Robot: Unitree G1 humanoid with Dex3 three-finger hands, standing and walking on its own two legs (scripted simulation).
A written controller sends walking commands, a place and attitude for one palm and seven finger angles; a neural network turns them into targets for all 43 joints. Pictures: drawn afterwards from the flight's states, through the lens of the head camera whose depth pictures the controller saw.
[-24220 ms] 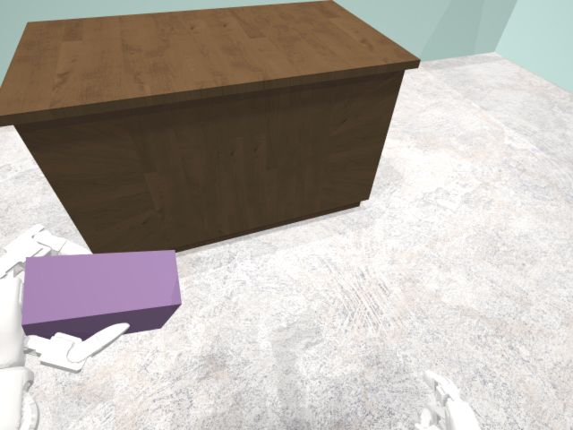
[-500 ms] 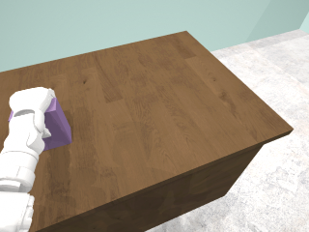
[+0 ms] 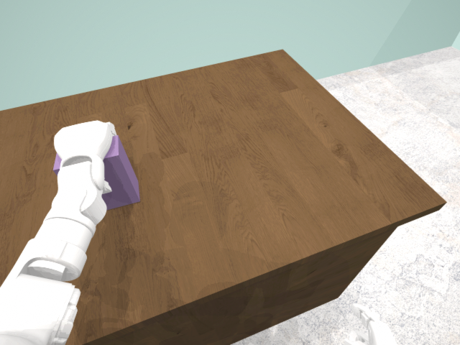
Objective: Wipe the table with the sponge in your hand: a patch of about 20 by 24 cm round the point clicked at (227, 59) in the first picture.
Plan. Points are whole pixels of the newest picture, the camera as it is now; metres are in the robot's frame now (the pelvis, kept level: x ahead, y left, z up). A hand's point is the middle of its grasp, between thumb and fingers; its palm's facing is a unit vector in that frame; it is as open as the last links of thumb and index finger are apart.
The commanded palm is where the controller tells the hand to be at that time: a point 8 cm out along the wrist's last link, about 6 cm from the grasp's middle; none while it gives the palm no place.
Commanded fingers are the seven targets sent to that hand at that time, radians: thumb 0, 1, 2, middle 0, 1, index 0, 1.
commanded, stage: slide across to the middle lane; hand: left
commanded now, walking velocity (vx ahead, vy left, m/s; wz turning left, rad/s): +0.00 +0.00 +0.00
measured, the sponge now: (105, 184) +0.39 +0.29 +0.05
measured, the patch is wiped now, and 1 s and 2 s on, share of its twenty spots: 0.45 0.60 0.85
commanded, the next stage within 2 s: wipe back along the middle lane in 0.14 s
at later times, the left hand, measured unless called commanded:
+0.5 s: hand (114, 170) +0.38 +0.25 +0.10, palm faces +0.00 -0.02 -1.00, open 9.9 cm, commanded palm +0.35 +0.23 +0.14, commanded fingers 0.00 0.10 1.30 -1.20 -1.60 -1.20 -1.60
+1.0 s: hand (112, 186) +0.35 +0.24 +0.10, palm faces +0.03 -0.05 -1.00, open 9.9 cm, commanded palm +0.30 +0.23 +0.13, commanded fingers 0.00 0.10 1.30 -1.20 -1.60 -1.20 -1.60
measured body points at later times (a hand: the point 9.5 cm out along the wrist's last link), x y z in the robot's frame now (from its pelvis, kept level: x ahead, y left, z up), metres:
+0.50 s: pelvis +0.01 -0.01 +0.00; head +0.02 -0.04 +0.45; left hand +0.38 +0.24 +0.15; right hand +0.20 -0.25 -0.11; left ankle +0.00 +0.11 -0.74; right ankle -0.03 -0.13 -0.74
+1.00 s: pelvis +0.00 -0.01 +0.00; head -0.01 -0.05 +0.45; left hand +0.34 +0.24 +0.15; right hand +0.20 -0.25 -0.10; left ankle +0.00 +0.11 -0.74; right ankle -0.03 -0.13 -0.74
